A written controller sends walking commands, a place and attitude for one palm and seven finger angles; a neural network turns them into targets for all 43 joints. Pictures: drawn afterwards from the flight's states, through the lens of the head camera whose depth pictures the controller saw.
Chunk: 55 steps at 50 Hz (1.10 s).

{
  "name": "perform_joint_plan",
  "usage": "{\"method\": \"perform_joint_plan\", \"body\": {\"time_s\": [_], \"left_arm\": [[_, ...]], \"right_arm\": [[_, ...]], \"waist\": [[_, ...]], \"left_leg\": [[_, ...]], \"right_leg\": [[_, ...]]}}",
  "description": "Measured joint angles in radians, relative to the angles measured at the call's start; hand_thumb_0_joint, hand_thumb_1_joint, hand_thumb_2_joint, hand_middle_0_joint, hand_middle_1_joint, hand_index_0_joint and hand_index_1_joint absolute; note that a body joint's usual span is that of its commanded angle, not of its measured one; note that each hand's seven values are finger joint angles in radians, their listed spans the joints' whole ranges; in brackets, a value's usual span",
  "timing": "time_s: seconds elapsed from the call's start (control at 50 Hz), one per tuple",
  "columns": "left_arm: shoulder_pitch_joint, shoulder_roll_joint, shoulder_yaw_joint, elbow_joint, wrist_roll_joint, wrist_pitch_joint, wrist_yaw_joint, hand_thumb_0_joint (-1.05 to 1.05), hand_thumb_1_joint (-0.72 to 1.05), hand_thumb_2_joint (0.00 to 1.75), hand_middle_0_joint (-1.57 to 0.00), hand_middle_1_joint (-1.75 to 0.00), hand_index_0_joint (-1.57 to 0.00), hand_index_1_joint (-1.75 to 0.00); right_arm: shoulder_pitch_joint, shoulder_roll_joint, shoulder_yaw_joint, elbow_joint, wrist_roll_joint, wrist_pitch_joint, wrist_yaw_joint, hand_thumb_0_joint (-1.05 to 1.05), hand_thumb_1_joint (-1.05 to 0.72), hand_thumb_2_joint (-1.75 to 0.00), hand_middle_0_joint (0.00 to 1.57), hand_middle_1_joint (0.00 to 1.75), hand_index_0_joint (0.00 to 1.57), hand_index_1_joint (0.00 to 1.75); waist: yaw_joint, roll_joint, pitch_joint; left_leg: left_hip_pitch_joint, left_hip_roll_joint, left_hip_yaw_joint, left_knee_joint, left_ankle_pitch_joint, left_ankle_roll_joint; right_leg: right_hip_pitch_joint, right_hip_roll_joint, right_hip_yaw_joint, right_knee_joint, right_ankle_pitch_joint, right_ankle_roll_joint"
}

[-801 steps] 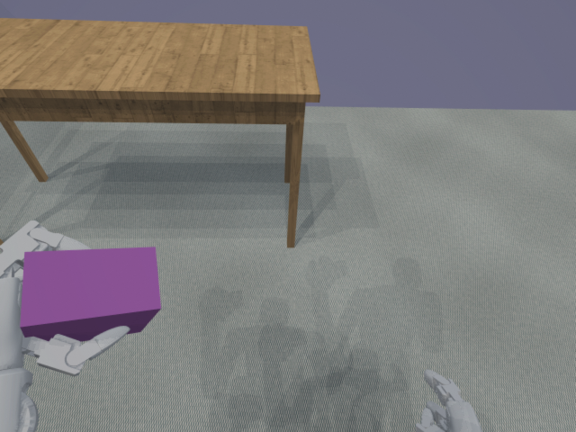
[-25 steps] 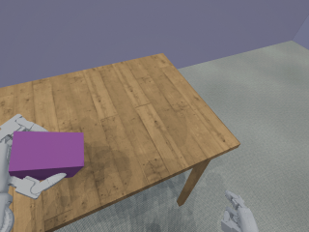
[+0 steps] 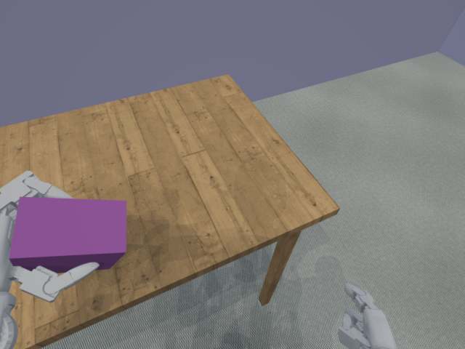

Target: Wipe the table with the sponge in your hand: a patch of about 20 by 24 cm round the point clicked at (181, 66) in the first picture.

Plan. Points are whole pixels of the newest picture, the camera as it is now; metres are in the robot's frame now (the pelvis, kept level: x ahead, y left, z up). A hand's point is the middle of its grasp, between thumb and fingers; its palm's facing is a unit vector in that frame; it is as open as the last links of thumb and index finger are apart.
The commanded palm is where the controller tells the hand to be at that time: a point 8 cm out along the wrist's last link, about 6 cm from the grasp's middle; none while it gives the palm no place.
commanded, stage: shuffle to correct the standing spot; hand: left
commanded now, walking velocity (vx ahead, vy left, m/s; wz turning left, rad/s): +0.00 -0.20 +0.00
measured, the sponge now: (86, 238) +0.23 +0.21 +0.14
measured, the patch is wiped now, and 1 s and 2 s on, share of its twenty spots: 0.00 0.00 0.00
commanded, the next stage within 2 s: none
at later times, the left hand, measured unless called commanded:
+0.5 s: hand (68, 237) +0.22 +0.23 +0.15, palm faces +0.30 -0.86 -0.41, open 10.4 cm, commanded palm +0.16 +0.27 +0.18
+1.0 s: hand (52, 236) +0.22 +0.24 +0.15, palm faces +0.31 -0.86 -0.39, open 10.4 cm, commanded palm +0.16 +0.28 +0.18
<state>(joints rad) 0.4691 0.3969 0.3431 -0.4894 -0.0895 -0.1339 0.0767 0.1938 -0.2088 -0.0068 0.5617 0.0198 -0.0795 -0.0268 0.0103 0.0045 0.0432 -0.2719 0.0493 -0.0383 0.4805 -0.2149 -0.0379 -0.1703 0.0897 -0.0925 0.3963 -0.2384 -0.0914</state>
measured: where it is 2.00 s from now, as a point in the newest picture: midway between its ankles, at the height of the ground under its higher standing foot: outside the picture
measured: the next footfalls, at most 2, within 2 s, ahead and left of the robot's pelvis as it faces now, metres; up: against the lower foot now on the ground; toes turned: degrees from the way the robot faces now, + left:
none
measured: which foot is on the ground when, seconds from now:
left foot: down 0.00-1.00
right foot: down 0.00-1.00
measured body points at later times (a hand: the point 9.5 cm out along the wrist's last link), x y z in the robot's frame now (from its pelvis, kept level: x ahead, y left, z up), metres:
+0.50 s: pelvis +0.00 -0.01 -0.01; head +0.02 +0.00 +0.44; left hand +0.20 +0.27 +0.18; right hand +0.16 -0.25 -0.09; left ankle +0.02 +0.14 -0.74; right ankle -0.01 -0.06 -0.74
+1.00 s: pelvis +0.00 +0.00 -0.01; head +0.02 +0.02 +0.44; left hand +0.19 +0.29 +0.18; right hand +0.16 -0.23 -0.08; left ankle +0.02 +0.14 -0.74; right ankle -0.01 -0.06 -0.74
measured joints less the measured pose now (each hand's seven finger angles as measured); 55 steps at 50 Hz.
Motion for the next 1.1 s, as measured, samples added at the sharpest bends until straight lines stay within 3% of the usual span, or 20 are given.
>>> {"method": "perform_joint_plan", "body": {"time_s": [0.14, 0.26, 0.42, 0.58, 1.1], "left_arm": [[0.005, -0.004, 0.005, -0.017, -0.013, 0.012, 0.009, -0.02, -0.53, 1.01, -0.68, -1.35, -0.71, -1.35], [-0.006, -0.001, 0.009, -0.027, -0.012, 0.01, 0.009, -0.02, -0.53, 1.01, -0.68, -1.35, -0.71, -1.35], [0.004, 0.016, 0.022, -0.04, -0.014, 0.008, 0.004, -0.02, -0.53, 1.01, -0.68, -1.35, -0.71, -1.34], [0.017, 0.021, 0.023, -0.047, -0.011, 0.016, 0.0, -0.02, -0.53, 1.01, -0.68, -1.35, -0.71, -1.34], [-0.008, 0.03, 0.028, -0.044, -0.003, 0.013, 0.0, -0.02, -0.53, 1.02, -0.68, -1.35, -0.71, -1.34]], "right_arm": [[0.014, -0.015, -0.013, 0.015, 0.004, 0.012, -0.004, 0.02, -0.9, -0.9, 0.2, 0.29, 0.2, 0.3], [0.022, -0.011, -0.012, 0.021, 0.0, 0.02, -0.005, 0.02, -0.9, -0.9, 0.2, 0.29, 0.2, 0.3], [0.018, 0.001, -0.005, 0.008, 0.002, 0.026, 0.003, 0.02, -0.9, -0.9, 0.2, 0.29, 0.2, 0.3], [0.022, 0.009, 0.001, 0.01, -0.004, 0.029, 0.001, 0.02, -0.9, -0.9, 0.2, 0.29, 0.2, 0.3], [0.017, 0.022, 0.008, -0.001, -0.005, 0.015, 0.004, 0.02, -0.9, -0.9, 0.2, 0.3, 0.2, 0.3]], "waist": [[-0.006, 0.0, -0.007], [-0.011, -0.015, -0.003], [-0.017, -0.01, 0.009], [-0.009, -0.018, 0.012], [-0.008, -0.015, 0.017]], "left_leg": [[-0.028, 0.017, -0.01, 0.073, -0.04, 0.014], [-0.018, 0.018, -0.008, 0.074, -0.043, -0.012], [-0.031, 0.022, -0.006, 0.086, -0.047, 0.001], [-0.021, 0.016, -0.001, 0.077, -0.043, -0.014], [-0.024, 0.008, -0.002, 0.052, -0.024, -0.001]], "right_leg": [[-0.021, 0.018, -0.01, 0.057, -0.033, -0.02], [-0.024, 0.016, -0.01, 0.086, -0.051, -0.017], [-0.032, 0.021, -0.009, 0.086, -0.046, -0.023], [-0.028, 0.012, -0.005, 0.087, -0.048, -0.009], [-0.018, 0.005, -0.006, 0.04, -0.018, 0.003]]}}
